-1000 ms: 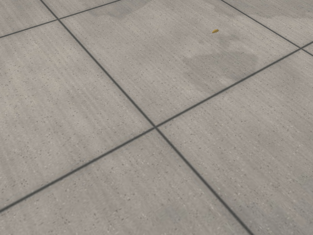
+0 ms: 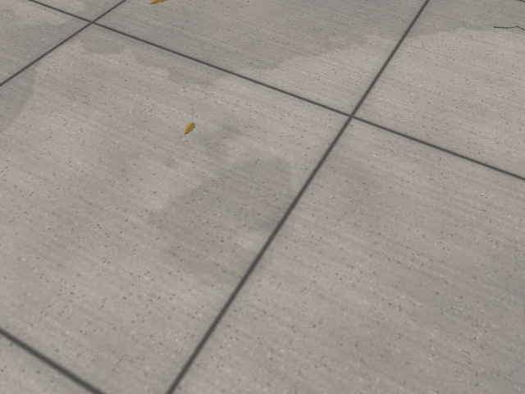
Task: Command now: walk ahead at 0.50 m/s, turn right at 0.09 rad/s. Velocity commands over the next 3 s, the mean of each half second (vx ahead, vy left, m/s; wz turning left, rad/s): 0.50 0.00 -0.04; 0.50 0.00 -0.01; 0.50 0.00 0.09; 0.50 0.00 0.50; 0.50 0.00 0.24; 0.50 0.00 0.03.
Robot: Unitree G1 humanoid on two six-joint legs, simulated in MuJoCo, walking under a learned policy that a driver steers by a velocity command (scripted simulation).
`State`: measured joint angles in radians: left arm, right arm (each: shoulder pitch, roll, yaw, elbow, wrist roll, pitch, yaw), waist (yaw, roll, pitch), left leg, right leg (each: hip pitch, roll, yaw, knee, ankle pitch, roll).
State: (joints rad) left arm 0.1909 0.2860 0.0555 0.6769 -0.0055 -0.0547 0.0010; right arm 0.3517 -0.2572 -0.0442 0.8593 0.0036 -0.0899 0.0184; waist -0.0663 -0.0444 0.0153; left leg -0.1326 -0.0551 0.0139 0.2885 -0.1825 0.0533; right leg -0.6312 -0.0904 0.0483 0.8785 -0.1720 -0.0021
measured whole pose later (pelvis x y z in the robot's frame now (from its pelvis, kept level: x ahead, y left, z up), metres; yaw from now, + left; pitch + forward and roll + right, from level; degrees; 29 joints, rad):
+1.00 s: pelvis +0.55 +0.01 +0.00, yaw +0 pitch +1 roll +1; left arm 0.19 0.30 0.06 0.80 -0.01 -0.06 0.01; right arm 0.31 -0.27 -0.05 0.87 0.00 -0.09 0.03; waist -0.04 -0.04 0.02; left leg -0.17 -0.06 0.05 0.30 -0.15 0.07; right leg -0.61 -0.11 0.04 0.98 -0.22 0.00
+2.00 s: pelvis +1.09 +0.03 -0.01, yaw +21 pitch +1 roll +0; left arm 0.16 0.29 0.06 0.84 -0.01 -0.11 0.00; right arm 0.24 -0.28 -0.08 0.76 0.01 -0.05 0.03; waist -0.01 -0.01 0.07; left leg -0.30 -0.10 0.01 0.46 -0.17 0.11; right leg -0.44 -0.07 0.04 1.17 -0.36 0.00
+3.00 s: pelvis +1.62 +0.26 -0.01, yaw +27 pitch +2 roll +0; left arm 0.31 0.30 0.04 0.92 -0.02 -0.08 -0.01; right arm 0.15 -0.26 -0.05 0.75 0.00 -0.08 0.02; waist 0.02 -0.03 0.03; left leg -0.37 -0.02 0.04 0.49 -0.15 0.05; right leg -0.35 -0.03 0.03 1.13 -0.41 -0.03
